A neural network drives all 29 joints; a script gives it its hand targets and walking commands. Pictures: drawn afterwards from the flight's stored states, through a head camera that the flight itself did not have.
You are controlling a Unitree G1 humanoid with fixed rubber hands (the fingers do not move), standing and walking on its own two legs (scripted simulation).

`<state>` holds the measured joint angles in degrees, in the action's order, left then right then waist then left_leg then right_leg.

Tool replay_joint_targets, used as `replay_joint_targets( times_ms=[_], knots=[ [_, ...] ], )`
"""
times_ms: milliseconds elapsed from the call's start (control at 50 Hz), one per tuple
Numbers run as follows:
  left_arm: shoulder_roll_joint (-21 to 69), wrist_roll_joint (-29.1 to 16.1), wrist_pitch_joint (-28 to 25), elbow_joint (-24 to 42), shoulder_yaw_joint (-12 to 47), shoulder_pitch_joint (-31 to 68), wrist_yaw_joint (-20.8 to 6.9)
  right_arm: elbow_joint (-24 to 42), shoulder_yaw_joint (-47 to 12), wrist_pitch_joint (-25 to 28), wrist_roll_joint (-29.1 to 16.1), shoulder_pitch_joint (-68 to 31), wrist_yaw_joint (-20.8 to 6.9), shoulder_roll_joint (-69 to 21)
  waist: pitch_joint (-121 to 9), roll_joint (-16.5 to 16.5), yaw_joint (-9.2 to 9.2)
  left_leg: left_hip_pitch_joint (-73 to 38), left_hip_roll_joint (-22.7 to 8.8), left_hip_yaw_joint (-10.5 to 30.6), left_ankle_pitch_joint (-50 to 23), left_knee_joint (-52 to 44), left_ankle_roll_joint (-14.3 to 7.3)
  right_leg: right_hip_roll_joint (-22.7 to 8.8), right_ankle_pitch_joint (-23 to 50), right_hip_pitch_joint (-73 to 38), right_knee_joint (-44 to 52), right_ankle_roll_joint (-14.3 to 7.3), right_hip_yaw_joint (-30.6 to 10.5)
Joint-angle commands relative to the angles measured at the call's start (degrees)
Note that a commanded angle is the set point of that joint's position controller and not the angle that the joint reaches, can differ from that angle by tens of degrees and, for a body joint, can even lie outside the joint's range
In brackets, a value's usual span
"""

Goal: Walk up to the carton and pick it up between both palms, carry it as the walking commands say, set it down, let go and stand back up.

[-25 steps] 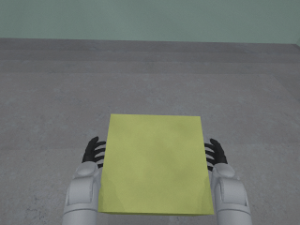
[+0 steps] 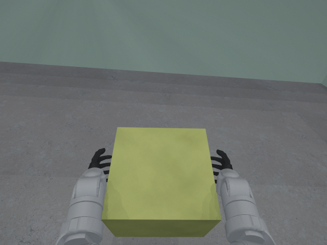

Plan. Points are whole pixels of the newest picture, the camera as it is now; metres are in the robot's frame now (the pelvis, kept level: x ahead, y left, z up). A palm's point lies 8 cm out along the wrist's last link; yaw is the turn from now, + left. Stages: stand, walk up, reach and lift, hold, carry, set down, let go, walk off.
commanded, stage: hold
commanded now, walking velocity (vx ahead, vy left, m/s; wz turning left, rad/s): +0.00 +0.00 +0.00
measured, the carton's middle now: (160, 182) +0.34 +0.00 -0.04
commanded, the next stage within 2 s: set down in 0.20 s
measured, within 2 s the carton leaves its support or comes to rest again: neither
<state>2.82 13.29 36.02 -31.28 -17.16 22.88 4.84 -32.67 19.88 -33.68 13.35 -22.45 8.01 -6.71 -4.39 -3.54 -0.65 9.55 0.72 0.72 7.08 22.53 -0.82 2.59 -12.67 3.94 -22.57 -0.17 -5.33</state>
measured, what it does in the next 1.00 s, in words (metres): stands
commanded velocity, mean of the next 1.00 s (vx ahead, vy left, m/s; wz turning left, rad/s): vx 0.00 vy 0.00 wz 0.00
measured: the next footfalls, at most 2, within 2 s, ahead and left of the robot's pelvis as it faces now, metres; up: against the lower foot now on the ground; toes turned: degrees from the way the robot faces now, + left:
none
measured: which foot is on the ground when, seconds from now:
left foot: down 0.00-1.00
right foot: down 0.00-1.00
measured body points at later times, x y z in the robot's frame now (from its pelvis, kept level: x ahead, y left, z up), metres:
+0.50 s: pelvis +0.01 +0.02 +0.00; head -0.01 +0.04 +0.45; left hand +0.33 +0.15 +0.00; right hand +0.30 -0.21 +0.02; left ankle +0.06 +0.11 -0.74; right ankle +0.00 -0.12 -0.74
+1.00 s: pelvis +0.01 +0.00 -0.03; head +0.11 +0.02 +0.41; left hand +0.34 +0.16 -0.09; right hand +0.33 -0.20 -0.07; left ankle +0.06 +0.11 -0.74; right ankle +0.00 -0.12 -0.74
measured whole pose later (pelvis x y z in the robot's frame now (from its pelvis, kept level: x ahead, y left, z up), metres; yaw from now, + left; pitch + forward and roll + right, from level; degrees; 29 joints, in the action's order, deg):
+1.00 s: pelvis +0.01 +0.00 -0.03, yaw +1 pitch +16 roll -1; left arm 6.2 14.3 19.7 -26.3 -18.9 18.2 0.3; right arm -25.9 23.0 -19.7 14.2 -18.4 -1.6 -6.5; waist -3.8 -1.3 -3.5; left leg 40.9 1.7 2.1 10.9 36.2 -0.8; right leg 2.6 -18.4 35.6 -38.4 0.0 -3.5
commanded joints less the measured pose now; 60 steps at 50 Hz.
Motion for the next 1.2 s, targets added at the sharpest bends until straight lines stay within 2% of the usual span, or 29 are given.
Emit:
replay_joint_targets(
  times_ms=[0, 20, 80, 120, 180, 200, 220, 260, 280, 320, 340, 400, 440, 460, 540, 600, 720, 760, 800, 820, 920, 980, 1000, 1020, 1040, 1060, 1080, 1120, 1180],
  knots=[
    [62.3, -17.4, -1.3, 5.9, 33.6, 33.3, -27.8, 7.2, -29.1, 1.9, -15.2, -32.4, -28.9, -57.4, -19.1, 3.5, -3.01, -25.9, 2.4, 1.2, -7.2, 0.2, 2.3, -0.1, 3.3, 16.4, 9.1, -2.6, 0.0],
    [60.6, -16.0, -0.8, 7.7, 32.8, 28.1, -27.4, 10.2, -30.4, 1.5, -16.1, -29.7, -28.6, -56.5, -17.9, 9.1, -0.61, -22.8, 2.7, 0.5, -11.4, -0.2, 2.1, -0.5, 10.1, 12.0, 8.2, -2.3, -0.7],
    [62.6, -17.4, 0.1, 7.4, 35.2, 25.9, -27.0, 13.1, -32.5, 0.1, -15.4, -29.2, -28.5, -54.4, -15.9, 2.3, -3.59, -24.4, 1.2, 2.8, -9.9, -0.4, 2.1, 0.7, 5.4, 15.5, 7.2, -2.7, 1.0],
    [62.6, -16.4, 0.2, 13.3, 37.1, 29.6, -26.3, 15.0, -32.1, 0.2, -15.9, -29.8, -29.4, -54.4, -18.6, 9.8, -2.24, -23.3, 1.6, 3.1, -10.6, -1.5, 3.4, 2.2, 6.6, 14.0, 6.3, -3.1, 1.3],
    [61.1, -17.0, 0.8, 14.5, 38.2, 22.3, -24.2, 12.7, -34.7, -0.8, -16.1, -22.5, -29.8, -52.9, -16.9, 7.9, -1.89, -25.3, 0.3, 3.7, -19.4, -1.9, 3.3, 2.3, 9.7, 14.8, 5.8, -2.9, 0.5],
    [58.4, -15.8, 0.8, 13.5, 38.3, 22.9, -24.3, 12.9, -28.9, -1.8, -12.8, -21.2, -29.6, -45.6, -11.8, 5.0, -10.34, -17.0, 0.5, 6.7, -8.4, -3.0, 2.8, 2.8, 6.8, 12.6, 8.4, -3.1, 0.5],
    [58.7, -13.5, 1.0, 9.4, 34.0, 23.3, -23.7, 12.0, -29.5, -1.4, -12.3, -25.1, -30.3, -44.0, -6.4, 7.4, -7.08, -16.3, 1.5, 5.7, -1.2, -4.3, 2.3, 1.9, 1.8, 14.4, 8.7, -3.8, 1.0],
    [57.3, -13.4, -0.8, 12.1, 34.0, 23.1, -23.8, 11.9, -30.7, -1.4, -13.0, -24.2, -31.0, -48.4, -10.2, 3.0, -4.71, -18.0, 1.7, 5.5, -1.5, -4.7, 0.9, 1.4, 1.7, 13.1, 8.8, -2.9, 0.0],
    [55.7, -11.6, -0.4, 8.0, 31.1, 17.5, -23.6, 13.5, -31.5, -1.2, -15.1, -27.6, -30.8, -49.2, -8.1, 1.0, -0.71, -17.7, 2.0, 5.3, -1.7, -4.7, 0.0, 1.0, 0.7, 14.1, 8.9, -2.2, 0.2],
    [57.8, -12.4, -2.1, 13.2, 32.2, 25.7, -22.3, 12.5, -30.9, -0.5, -13.5, -31.0, -31.7, -50.4, -9.8, 1.7, 0.45, -19.7, 1.7, 4.9, 1.4, -4.4, 0.1, 1.8, -3.7, 14.8, 8.2, -2.8, -0.1],
    [56.8, -12.4, -2.3, 11.9, 32.4, 26.9, -21.8, 8.8, -27.8, -0.5, -12.3, -27.7, -31.7, -49.1, -7.3, 2.1, -2.25, -18.4, 1.2, 4.8, 4.6, -5.4, 0.6, 2.3, -3.9, 13.6, 7.4, -2.8, 0.6],
    [53.2, -10.2, -3.4, 9.5, 27.9, 27.0, -20.9, 7.1, -27.0, 1.3, -10.8, -32.3, -32.8, -46.5, -8.5, 1.7, 2.59, -19.8, 1.8, 3.3, 5.5, -4.9, 0.0, 1.8, -7.4, 16.4, 7.6, -3.1, -0.2],
    [54.4, -11.5, -4.8, 10.1, 31.5, 28.9, -21.4, 4.4, -23.1, 2.4, -8.9, -26.3, -31.9, -46.6, -9.8, 2.2, -4.08, -21.7, 1.1, 4.2, -1.2, -3.8, 0.4, 1.8, -0.7, 17.7, 6.6, -2.7, 0.4],
    [54.3, -10.7, -4.7, 8.3, 29.5, 23.9, -21.5, 6.2, -25.3, 2.6, -9.5, -26.7, -31.4, -48.3, -11.2, 2.3, -1.34, -20.5, 2.0, 3.1, -3.7, -2.9, 0.1, 1.9, 1.9, 14.8, 7.0, -2.7, -0.2],
    [53.2, -10.0, -6.9, 8.0, 30.3, 25.1, -21.0, 6.0, -22.1, 4.6, -7.0, -24.3, -30.2, -46.2, -11.5, 5.2, -5.22, -15.4, 2.0, 3.2, -3.8, -0.7, 0.3, 1.7, 3.2, 15.1, 5.2, -3.0, -0.2],
    [50.8, -9.1, -8.7, 6.4, 28.1, 22.1, -20.3, 8.1, -25.3, 5.9, -7.3, -26.1, -29.3, -46.8, -12.8, -0.1, -1.07, -16.2, 2.8, 2.4, -5.8, 1.4, -0.5, 1.7, 3.5, 18.4, 4.3, -1.4, -0.1],
    [49.7, -7.7, -13.3, 5.4, 28.6, 20.1, -20.7, 7.4, -23.5, 10.2, -5.0, -18.1, -26.6, -45.6, -19.1, 1.0, -6.39, -8.2, 3.6, 3.7, -14.2, 6.6, -1.0, 1.1, 17.4, 20.8, -0.8, -0.4, -0.9],
    [49.1, -7.3, -14.2, 5.5, 29.2, 15.9, -20.0, 8.0, -28.2, 11.0, -8.7, -18.5, -26.5, -47.2, -22.3, 3.8, -1.34, -9.5, 4.2, 2.9, -15.8, 8.0, -0.9, 1.3, 17.3, 21.8, -2.8, -0.2, -0.7],
    [51.1, -8.7, -15.8, 5.4, 31.0, 20.9, -20.2, 8.4, -25.8, 12.3, -7.0, -18.7, -25.7, -45.2, -23.3, 1.7, -6.1, -4.6, 3.9, 4.3, -16.0, 8.9, -0.7, 2.0, 18.9, 23.2, -4.8, 0.1, 0.0],
    [48.2, -8.8, -16.9, 9.3, 30.6, 23.2, -20.4, 7.1, -28.4, 13.3, -8.1, -19.4, -25.9, -47.8, -25.1, 4.4, -2.67, -3.3, 4.6, 2.9, -14.6, 9.7, -0.5, 1.3, 19.6, 21.5, -5.2, -0.5, -1.4],
    [48.1, -6.5, -18.1, 6.3, 29.6, 19.8, -19.7, 5.7, -28.9, 14.8, -8.6, -19.2, -25.8, -47.7, -29.8, 2.6, -1.88, 5.0, 5.4, 3.0, -14.4, 14.4, -0.5, 2.3, 19.2, 26.5, -10.1, 0.3, -0.5],
    [49.0, -6.7, -19.6, 6.1, 31.1, 24.1, -19.8, 5.6, -28.0, 16.8, -7.7, -21.0, -25.8, -48.1, -36.3, 5.5, -3.2, 5.2, 5.2, 3.7, -16.8, 17.9, -0.6, 2.4, 19.6, 33.1, -14.5, -0.1, -0.1],
    [50.3, -8.7, -19.7, 6.9, 33.9, 26.4, -20.3, 5.5, -26.4, 16.8, -7.1, -19.9, -25.5, -46.6, -35.1, 3.6, -8.33, 6.4, 4.7, 4.4, -17.3, 18.9, -0.5, 2.3, 20.7, 35.2, -14.3, -0.1, 0.2],
    [49.1, -7.0, -18.9, 5.2, 31.2, 21.8, -19.4, 4.3, -26.3, 16.5, -7.8, -19.3, -26.2, -44.7, -34.6, 7.4, -4.4, 5.8, 4.7, 4.5, -19.1, 18.6, 0.2, 2.5, 18.7, 38.4, -15.5, -0.7, 1.0],
    [48.4, -8.7, -19.5, 6.6, 34.0, 26.1, -19.4, 5.3, -26.0, 16.5, -8.1, -21.6, -26.3, -46.6, -35.8, 5.7, -6.48, 6.6, 4.6, 3.8, -16.2, 19.7, 0.4, 3.4, 16.9, 37.6, -16.3, -0.2, 1.5],
    [49.3, -7.9, -19.2, 4.4, 31.1, 24.5, -19.2, 6.4, -30.2, 16.8, -10.5, -27.0, -26.9, -47.2, -36.5, 6.3, -1.55, 8.8, 5.1, 2.7, -13.2, 20.3, -0.1, 2.7, 13.5, 37.2, -16.3, -0.4, 0.4],
    [50.2, -7.3, -19.5, 6.5, 32.5, 27.8, -19.7, 6.3, -29.8, 17.4, -10.7, -27.7, -26.9, -45.6, -41.3, 9.1, -2.52, 11.1, 5.8, 2.9, -13.3, 21.5, 0.2, 2.5, 15.6, 37.5, -18.3, -0.6, 0.6],
    [50.1, -9.7, -19.8, 7.1, 35.1, 30.4, -20.4, 8.3, -30.3, 17.3, -10.9, -29.0, -26.6, -47.5, -45.4, 1.8, -5.79, 10.1, 5.2, 3.5, -14.4, 23.8, -0.6, 3.5, 16.1, 39.2, -20.1, 0.8, 1.7],
    [51.2, -8.7, -18.3, 3.6, 33.1, 29.7, -20.0, 1.4, -25.7, 15.3, -8.9, -24.8, -27.9, -46.1, -41.0, 4.9, -7.47, 10.3, 4.2, 4.0, -14.3, 24.8, 0.2, 3.9, 12.5, 47.9, -21.3, 0.1, 2.8]
  ],
)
